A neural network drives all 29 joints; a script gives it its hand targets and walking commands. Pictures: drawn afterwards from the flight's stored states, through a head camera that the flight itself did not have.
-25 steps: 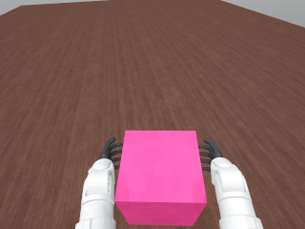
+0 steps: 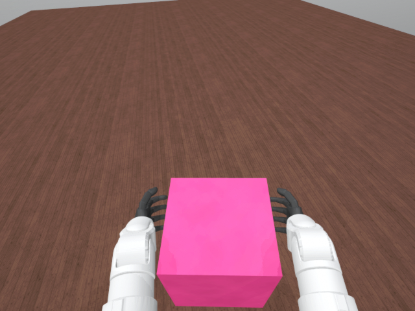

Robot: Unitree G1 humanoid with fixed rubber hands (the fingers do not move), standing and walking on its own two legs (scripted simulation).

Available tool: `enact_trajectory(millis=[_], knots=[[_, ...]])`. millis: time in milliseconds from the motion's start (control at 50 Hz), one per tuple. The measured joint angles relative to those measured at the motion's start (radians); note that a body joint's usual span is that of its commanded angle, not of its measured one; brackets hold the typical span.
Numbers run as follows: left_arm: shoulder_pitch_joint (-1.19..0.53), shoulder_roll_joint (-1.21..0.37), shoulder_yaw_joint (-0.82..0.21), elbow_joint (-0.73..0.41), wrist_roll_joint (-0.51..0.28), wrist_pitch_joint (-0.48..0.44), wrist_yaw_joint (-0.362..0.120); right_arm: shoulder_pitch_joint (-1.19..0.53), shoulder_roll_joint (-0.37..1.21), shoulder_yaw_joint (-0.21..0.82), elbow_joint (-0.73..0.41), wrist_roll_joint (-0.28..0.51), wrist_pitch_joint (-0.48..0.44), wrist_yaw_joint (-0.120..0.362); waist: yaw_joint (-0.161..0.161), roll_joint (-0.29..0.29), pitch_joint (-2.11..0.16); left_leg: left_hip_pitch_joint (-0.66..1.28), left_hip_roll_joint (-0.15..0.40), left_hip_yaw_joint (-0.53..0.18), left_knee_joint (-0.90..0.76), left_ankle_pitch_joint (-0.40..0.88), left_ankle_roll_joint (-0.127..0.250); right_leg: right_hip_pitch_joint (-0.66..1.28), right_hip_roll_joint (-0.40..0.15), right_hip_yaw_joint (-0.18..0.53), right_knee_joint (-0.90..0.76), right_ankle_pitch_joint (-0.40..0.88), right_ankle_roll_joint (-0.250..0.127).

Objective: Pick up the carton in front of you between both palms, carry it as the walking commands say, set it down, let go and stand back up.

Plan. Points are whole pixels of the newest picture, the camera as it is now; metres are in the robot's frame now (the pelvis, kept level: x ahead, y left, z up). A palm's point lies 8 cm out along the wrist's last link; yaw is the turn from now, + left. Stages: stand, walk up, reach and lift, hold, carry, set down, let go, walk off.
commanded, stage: set down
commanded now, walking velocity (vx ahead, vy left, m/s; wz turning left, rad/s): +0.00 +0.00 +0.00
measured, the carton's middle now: (218, 245) +0.30 +0.00 -0.05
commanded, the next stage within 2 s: none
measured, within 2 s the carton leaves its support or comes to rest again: neither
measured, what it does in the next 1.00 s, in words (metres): lowers itself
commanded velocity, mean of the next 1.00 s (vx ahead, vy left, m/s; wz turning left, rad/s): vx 0.00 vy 0.00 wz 0.00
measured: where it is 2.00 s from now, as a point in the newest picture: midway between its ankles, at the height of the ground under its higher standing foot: outside the picture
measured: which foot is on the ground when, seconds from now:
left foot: down 0.00-1.00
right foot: down 0.00-1.00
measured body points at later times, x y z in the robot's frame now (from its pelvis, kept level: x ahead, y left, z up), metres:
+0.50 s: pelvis -0.03 -0.01 -0.04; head +0.11 +0.00 +0.39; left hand +0.34 +0.16 -0.08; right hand +0.35 -0.13 -0.09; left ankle +0.03 +0.12 -0.74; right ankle +0.04 -0.12 -0.74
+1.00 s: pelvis -0.06 +0.00 -0.16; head +0.16 -0.01 +0.23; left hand +0.38 +0.17 -0.21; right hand +0.41 -0.13 -0.23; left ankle +0.02 +0.12 -0.74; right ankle +0.04 -0.12 -0.74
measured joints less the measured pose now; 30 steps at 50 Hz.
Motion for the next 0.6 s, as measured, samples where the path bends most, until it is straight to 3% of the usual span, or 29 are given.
enact_trajectory(millis=[120,180,360,440,600], knots=[[-0.019,-0.005,0.022,0.024,0.016,-0.015,-0.006,-0.008,0.002,-0.009,0.018,0.008,-0.016,-0.007,0.003,-0.001,0.004,-0.012,0.006,0.002,0.009,-0.009,-0.004,-0.013,0.006,0.002,0.008,-0.008,-0.003],[-0.064,-0.020,0.075,0.076,0.048,-0.043,-0.009,-0.057,0.015,-0.054,0.080,-0.021,-0.046,-0.003,0.011,0.001,0.013,-0.040,0.008,0.002,0.034,-0.018,-0.004,-0.041,0.008,0.003,0.033,-0.017,-0.004],[-0.218,-0.073,0.251,0.177,0.161,-0.231,-0.006,-0.232,0.069,-0.250,0.228,-0.139,-0.255,0.003,0.035,-0.003,0.061,-0.277,0.011,-0.007,0.190,-0.058,-0.007,-0.274,0.009,-0.004,0.182,-0.054,-0.011],[-0.240,-0.069,0.267,0.176,0.129,-0.338,-0.002,-0.268,0.052,-0.245,0.257,-0.131,-0.374,-0.001,0.043,-0.008,0.090,-0.457,0.010,-0.004,0.276,-0.069,-0.008,-0.458,0.006,0.001,0.275,-0.068,-0.010],[-0.280,-0.042,0.234,0.173,0.017,-0.493,0.023,-0.315,-0.008,-0.171,0.263,-0.012,-0.522,-0.050,0.076,-0.025,0.066,-0.906,0.019,0.008,0.508,-0.116,-0.010,-0.913,0.012,0.016,0.504,-0.105,-0.010]])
